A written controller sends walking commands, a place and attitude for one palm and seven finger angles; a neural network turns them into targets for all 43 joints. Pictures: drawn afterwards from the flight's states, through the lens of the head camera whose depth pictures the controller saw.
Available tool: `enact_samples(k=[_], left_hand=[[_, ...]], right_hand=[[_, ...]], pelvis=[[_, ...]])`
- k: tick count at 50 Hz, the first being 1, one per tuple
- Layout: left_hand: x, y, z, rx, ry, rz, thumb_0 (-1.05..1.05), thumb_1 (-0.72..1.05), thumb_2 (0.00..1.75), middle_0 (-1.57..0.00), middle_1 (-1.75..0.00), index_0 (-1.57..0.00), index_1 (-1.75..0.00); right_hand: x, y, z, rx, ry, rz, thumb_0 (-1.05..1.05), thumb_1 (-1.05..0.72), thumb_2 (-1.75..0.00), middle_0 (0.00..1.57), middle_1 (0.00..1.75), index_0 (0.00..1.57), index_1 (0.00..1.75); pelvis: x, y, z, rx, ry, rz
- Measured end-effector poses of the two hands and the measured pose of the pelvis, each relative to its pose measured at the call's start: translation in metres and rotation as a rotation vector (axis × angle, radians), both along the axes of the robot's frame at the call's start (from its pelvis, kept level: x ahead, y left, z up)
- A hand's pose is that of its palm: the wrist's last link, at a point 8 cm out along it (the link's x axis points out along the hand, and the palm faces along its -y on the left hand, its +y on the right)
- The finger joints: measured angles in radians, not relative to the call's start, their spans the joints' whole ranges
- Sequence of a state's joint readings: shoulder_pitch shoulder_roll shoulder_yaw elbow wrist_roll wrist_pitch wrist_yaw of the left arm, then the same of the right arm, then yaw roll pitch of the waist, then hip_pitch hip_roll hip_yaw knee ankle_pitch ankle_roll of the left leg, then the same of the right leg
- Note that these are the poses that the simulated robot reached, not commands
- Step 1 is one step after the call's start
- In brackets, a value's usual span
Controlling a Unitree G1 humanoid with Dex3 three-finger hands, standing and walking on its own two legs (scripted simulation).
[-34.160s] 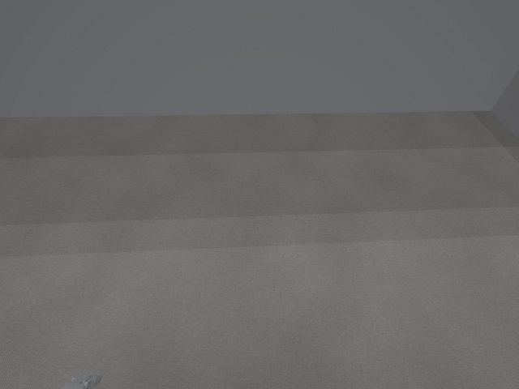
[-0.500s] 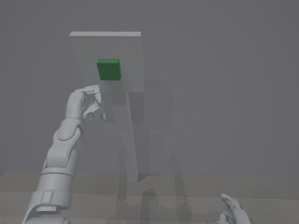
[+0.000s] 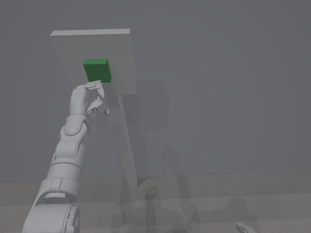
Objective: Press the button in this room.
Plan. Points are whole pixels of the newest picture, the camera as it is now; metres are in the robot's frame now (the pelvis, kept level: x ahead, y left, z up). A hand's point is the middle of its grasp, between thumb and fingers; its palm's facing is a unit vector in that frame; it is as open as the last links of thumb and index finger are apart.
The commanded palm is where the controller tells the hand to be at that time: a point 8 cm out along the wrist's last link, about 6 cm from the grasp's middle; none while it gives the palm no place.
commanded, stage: aim a knuckle at the button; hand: left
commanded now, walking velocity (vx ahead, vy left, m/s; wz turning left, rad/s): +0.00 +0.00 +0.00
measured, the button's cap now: (98, 70) +0.51 +0.18 +0.17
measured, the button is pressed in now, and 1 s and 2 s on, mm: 0 0 13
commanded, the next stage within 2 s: press the button with the knuckle in 0.48 s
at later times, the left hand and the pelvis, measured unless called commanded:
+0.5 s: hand (106, 104) +0.40 +0.14 +0.15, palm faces +0.08 -1.00 +0.00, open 3.1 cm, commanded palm +0.37 +0.20 +0.14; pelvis -0.01 +0.00 +0.00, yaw +1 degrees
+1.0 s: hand (103, 95) +0.43 +0.16 +0.15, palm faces +0.08 -1.00 +0.01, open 3.1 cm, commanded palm +0.41 +0.21 +0.14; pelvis +0.00 +0.01 +0.00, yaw +1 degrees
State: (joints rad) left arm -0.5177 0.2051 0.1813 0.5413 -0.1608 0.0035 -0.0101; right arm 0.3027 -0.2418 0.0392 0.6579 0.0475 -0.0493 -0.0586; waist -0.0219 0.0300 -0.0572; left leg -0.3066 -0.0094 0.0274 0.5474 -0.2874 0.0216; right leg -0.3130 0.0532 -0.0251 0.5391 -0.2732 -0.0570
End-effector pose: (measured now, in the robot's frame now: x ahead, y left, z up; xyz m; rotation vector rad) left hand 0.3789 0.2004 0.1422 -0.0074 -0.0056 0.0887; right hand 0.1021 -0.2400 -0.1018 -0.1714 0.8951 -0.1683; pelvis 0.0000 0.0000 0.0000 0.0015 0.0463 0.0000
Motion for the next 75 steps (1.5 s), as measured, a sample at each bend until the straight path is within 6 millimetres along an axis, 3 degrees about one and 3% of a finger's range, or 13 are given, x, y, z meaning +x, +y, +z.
enact_samples(k=[10, 23, 35, 60, 75], left_hand=[[-0.016, 0.006, 0.004, 0.008, -0.022, -0.001, 0.02, 0.90, 0.90, -1.30, -1.50, -1.30, -1.50], [-0.010, -0.005, 0.005, 0.002, -0.008, -0.010, 0.02, 0.90, 0.90, -1.30, -1.50, -1.30, -1.50], [-0.002, 0.001, 0.003, 0.006, -0.013, -0.006, 0.02, 0.90, 0.90, -1.30, -1.50, -1.30, -1.50], [0.049, 0.010, 0.001, -0.006, 0.002, -0.007, 0.01, 0.90, 0.91, -1.30, -1.50, -1.30, -1.50], [0.056, 0.010, 0.002, 0.018, 0.017, 0.003, -0.01, 0.86, 0.96, -1.30, -1.50, -1.30, -1.50]], right_hand=[[0.010, -0.002, 0.004, -0.011, -0.037, 0.021, 0.01, -0.90, -0.90, 0.20, 0.30, 0.20, 0.30], [0.027, 0.010, 0.012, 0.001, -0.098, 0.057, 0.01, -0.90, -0.90, 0.20, 0.30, 0.20, 0.30], [0.006, 0.008, 0.002, -0.001, -0.021, 0.031, 0.01, -0.90, -0.90, 0.20, 0.30, 0.20, 0.30], [-0.028, 0.003, -0.007, -0.029, 0.104, -0.022, 0.01, -0.90, -0.90, 0.20, 0.30, 0.20, 0.30], [-0.051, 0.004, -0.016, -0.031, 0.164, -0.009, 0.01, -0.90, -0.90, 0.20, 0.30, 0.20, 0.30]], pelvis=[[-0.006, -0.002, 0.000, -0.004, -0.014, 0.015], [-0.012, -0.001, -0.001, -0.003, -0.013, 0.021], [-0.008, 0.002, -0.001, -0.005, -0.002, 0.016], [-0.001, 0.010, -0.004, -0.012, 0.062, 0.012], [-0.009, 0.011, -0.008, -0.017, 0.082, 0.033]])
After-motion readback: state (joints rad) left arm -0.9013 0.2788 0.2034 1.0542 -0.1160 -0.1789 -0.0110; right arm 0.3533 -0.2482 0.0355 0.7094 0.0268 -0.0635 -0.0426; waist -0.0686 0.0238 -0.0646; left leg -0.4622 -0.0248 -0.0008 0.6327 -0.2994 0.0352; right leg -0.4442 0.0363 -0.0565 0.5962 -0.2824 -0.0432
